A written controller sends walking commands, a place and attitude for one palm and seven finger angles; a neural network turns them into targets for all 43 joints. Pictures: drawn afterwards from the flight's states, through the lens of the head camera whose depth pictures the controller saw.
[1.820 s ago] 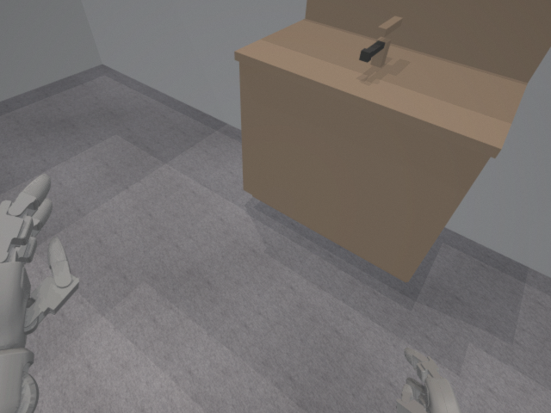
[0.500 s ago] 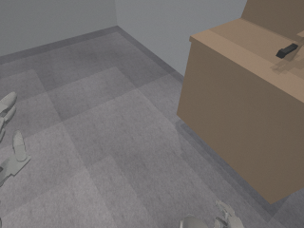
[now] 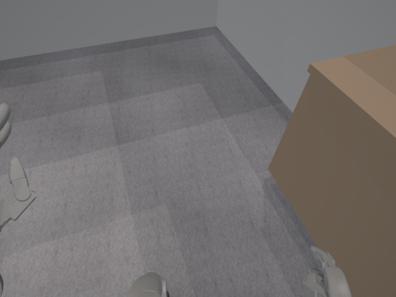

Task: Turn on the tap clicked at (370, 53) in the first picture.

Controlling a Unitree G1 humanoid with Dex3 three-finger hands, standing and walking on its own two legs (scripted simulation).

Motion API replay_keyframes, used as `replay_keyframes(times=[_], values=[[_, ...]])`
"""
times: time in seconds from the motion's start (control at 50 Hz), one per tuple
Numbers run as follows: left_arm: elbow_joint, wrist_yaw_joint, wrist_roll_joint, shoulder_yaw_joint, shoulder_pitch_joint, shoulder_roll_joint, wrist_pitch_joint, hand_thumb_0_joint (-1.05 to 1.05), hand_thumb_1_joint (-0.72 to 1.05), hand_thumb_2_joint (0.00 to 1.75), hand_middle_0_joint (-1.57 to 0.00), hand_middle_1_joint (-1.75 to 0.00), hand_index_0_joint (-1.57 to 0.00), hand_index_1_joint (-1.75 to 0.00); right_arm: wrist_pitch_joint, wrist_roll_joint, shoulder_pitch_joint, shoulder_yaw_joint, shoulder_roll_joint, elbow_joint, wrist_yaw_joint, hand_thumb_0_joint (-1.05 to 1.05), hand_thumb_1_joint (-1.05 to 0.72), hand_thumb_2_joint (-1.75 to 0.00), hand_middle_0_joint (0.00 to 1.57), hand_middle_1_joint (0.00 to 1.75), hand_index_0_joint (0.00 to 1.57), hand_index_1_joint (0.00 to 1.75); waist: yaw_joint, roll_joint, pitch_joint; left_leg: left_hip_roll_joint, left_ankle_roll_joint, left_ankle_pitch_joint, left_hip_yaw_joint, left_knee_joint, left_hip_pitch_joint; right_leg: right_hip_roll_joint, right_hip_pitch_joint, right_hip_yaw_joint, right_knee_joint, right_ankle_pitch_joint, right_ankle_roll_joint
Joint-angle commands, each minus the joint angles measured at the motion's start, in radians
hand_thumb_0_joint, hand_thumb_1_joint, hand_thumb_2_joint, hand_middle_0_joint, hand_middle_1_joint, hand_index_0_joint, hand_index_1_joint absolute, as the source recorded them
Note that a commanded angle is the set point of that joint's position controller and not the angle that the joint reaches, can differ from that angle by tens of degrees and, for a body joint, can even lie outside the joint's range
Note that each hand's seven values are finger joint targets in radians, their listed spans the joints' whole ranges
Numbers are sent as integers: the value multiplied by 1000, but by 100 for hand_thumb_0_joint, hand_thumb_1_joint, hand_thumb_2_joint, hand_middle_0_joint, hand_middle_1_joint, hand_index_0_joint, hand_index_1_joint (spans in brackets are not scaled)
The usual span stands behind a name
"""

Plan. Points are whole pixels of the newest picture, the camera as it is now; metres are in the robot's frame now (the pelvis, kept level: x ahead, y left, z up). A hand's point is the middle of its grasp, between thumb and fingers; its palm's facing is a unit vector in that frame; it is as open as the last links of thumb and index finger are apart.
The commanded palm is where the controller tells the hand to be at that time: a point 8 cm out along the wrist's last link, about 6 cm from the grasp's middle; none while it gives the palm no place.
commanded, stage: walk to a spot facing it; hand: left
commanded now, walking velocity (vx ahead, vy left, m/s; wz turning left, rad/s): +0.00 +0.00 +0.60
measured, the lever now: out of the picture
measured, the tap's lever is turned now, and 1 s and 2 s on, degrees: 0 0 0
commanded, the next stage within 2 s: turn to face it in 1.98 s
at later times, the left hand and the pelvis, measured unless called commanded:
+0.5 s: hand out of the picture +0.16 +0.29 +0.19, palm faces +0.64 -0.61 -0.47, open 7.4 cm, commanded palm +0.12 +0.30 +0.18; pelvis +0.04 -0.01 +0.00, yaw +15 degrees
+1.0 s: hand out of the picture +0.08 +0.31 +0.17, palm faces +0.78 -0.47 -0.42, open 7.4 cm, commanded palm +0.01 +0.31 +0.18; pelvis +0.03 -0.02 -0.01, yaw +33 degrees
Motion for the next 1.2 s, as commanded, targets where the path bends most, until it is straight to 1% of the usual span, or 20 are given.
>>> replay_keyframes(times=[0.0, 0.04, 0.06, 0.08, 0.1, 0.16, 0.24, 0.44, 0.48, 0.5, 0.52, 0.64, 0.78, 0.84, 0.86, 0.88, 0.9, 0.96, 1.02, 1.18], values=[[-169, 42, -12, 105, -86, 153, -27, 0, 90, 90, -20, -30, -20, -30, -43, 8, -51, -7, -33, -162, -15, 0, -90, -90, 20, 30, 20, 30, 10, -157, -193, -66, 9, -5, 63, -171, 111, -240, 134, 136, 4, 731, -53], [-194, 47, -18, 99, -130, 162, -31, 0, 90, 90, -20, -30, -20, -30, -42, 10, -26, -8, -36, -163, -26, 0, -90, -90, 20, 30, 20, 30, -45, -75, -271, -121, 24, 114, 79, -335, 323, -193, 62, 93, 262, 744, 8], [-222, 43, -22, 79, -125, 150, -39, 0, 90, 90, -20, -30, -20, -30, -49, 11, -29, -9, -53, -168, -28, 0, -90, -90, 20, 30, 20, 30, -56, 121, -302, -9, 80, 371, -104, -388, 488, -107, -105, 91, 492, 403, 61], [-280, 34, -30, 82, -136, 160, -64, 0, 90, 90, -20, -30, -20, -30, -66, 7, -43, -5, -77, -176, -16, 0, -90, -90, 20, 30, 20, 30, -21, 372, -303, 283, 252, 978, -560, -399, 594, 60, -360, 168, 709, -289, 116], [-257, 23, 3, 106, -157, 203, -79, 0, 90, 90, -20, -30, -20, -30, -85, 8, -39, 7, -64, -156, 11, 0, -90, -90, 20, 30, 20, 30, -24, 328, -290, 339, 312, 1113, -646, -383, 647, 69, -462, 288, 785, -399, 89], [-301, 8, -1, 157, -117, 247, -60, 0, 90, 90, -20, -30, -20, -30, -79, 29, -58, -28, -92, -131, 35, 0, -90, -90, 20, 30, 20, 30, -23, 222, -289, 239, 242, 731, -469, -388, 521, 40, -436, 339, 722, -224, 96], [-368, 0, -40, 175, 37, 196, -56, 0, 90, 90, -20, -30, -20, -30, -87, 30, -70, -10, -63, -126, 61, 0, -90, -90, 20, 30, 20, 30, -16, 324, -273, 133, 190, 371, -355, -481, 331, 73, -310, 287, 572, -65, 108], [-42, -15, -30, 54, -69, 71, 19, 0, 90, 90, -20, -30, -20, -30, -95, 31, -49, 13, -61, -106, 20, 0, -90, -90, 20, 30, 20, 30, 1, 230, -182, 76, 166, -193, -409, -536, 134, 169, 16, 197, 5, -184, 82], [-38, -19, -7, 8, -136, 71, 35, 0, 90, 90, -20, -30, -20, -30, -91, 37, -63, 30, -31, -109, 19, 0, -90, -90, 20, 30, 20, 30, 20, 37, -154, -32, 103, -224, -298, -263, -63, -18, 174, 375, -290, -126, 12], [-20, -14, 0, 31, -170, 148, 49, 0, 90, 90, -20, -30, -20, -30, -88, 32, -81, 28, -20, -105, 20, 0, -90, -90, 20, 30, 20, 30, 28, -275, -97, -147, 27, -240, -151, 112, -236, -304, 165, 713, -401, -157, -90], [-43, -8, -21, 19, -264, 163, 38, 0, 90, 90, -20, -30, -20, -30, -107, 14, -109, 15, -76, -80, 13, 0, -90, -90, 20, 30, 20, 30, 15, -195, -58, -126, -2, -197, -183, 354, -220, -382, 36, 708, -392, 25, -105], [-140, 1, 0, 78, -190, 200, -18, 0, 90, 90, -20, -30, -20, -30, -83, 12, -125, 15, -41, -83, -15, 0, -90, -90, 20, 30, 20, 30, -8, -66, -62, -46, -22, -59, -112, 315, -94, -204, 37, 224, -217, 587, -59], [-118, 25, -31, 133, -6, 153, -18, 0, 90, 90, -20, -30, -20, -30, -55, 16, -76, 2, -21, -157, -18, 0, -90, -90, 20, 30, 20, 30, 35, -158, -208, -79, -5, -65, 35, -141, 51, -209, 201, 193, -57, 792, -69], [-106, 29, -40, 117, -23, 140, -15, 0, 90, 90, -20, -30, -20, -30, -41, 20, -30, -7, -31, -160, -15, 0, -90, -90, 20, 30, 20, 30, -26, -134, -297, -153, 17, 69, 94, -356, 266, -175, 151, 131, 197, 844, 6], [-109, 23, -48, 80, -18, 111, -15, 0, 90, 90, -20, -30, -20, -30, -43, 29, -19, -11, -43, -164, -16, 0, -90, -90, 20, 30, 20, 30, -54, -8, -317, -80, 57, 259, -12, -411, 436, -125, 0, 116, 401, 654, 58], [-165, 17, -57, 70, -48, 115, -35, 0, 90, 90, -20, -30, -20, -30, -54, 25, -35, -13, -76, -174, -9, 0, -90, -90, 20, 30, 20, 30, -44, 258, -312, 175, 210, 745, -399, -413, 606, 41, -310, 131, 633, -26, 124], [-163, 11, -33, 85, -62, 141, -54, 0, 90, 90, -20, -30, -20, -30, -69, 25, -23, -6, -80, -161, 8, 0, -90, -90, 20, 30, 20, 30, -27, 330, -300, 332, 332, 980, -664, -398, 675, 88, -486, 237, 761, -385, 103], [-217, -12, -2, 114, -124, 199, -58, 0, 90, 90, -20, -30, -20, -30, -73, 40, -59, -25, -91, -117, 27, 0, -90, -90, 20, 30, 20, 30, -22, 157, -228, 236, 295, 519, -527, -429, 514, 24, -504, 336, 692, -207, 93], [-303, -12, -13, 87, -76, 150, -63, 0, 90, 90, -20, -30, -20, -30, -96, 38, -70, -10, -75, -115, 40, 0, -90, -90, 20, 30, 20, 30, -11, 296, -188, 120, 224, 210, -359, -515, 304, 49, -336, 282, 554, -59, 101], [-45, -10, -10, 51, -120, 80, -34, 0, 90, 90, -20, -30, -20, -30, -115, 29, -67, 14, -60, -80, 18, 0, -90, -90, 20, 30, 20, 30, 1, 274, -120, 96, 202, -366, -377, -613, 87, 147, -44, 175, 170, -121, 88]])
